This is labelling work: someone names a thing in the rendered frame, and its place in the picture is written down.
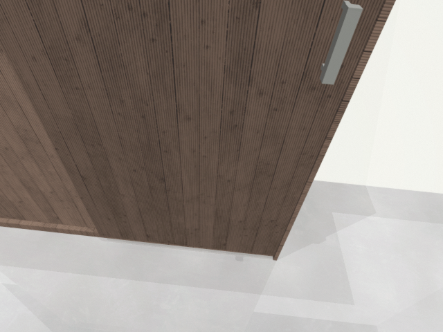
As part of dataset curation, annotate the handle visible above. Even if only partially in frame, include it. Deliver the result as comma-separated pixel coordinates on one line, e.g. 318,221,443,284
320,1,363,84

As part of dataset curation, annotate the wardrobe door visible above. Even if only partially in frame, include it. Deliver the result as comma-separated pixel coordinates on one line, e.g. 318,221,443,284
0,0,384,255
0,45,95,228

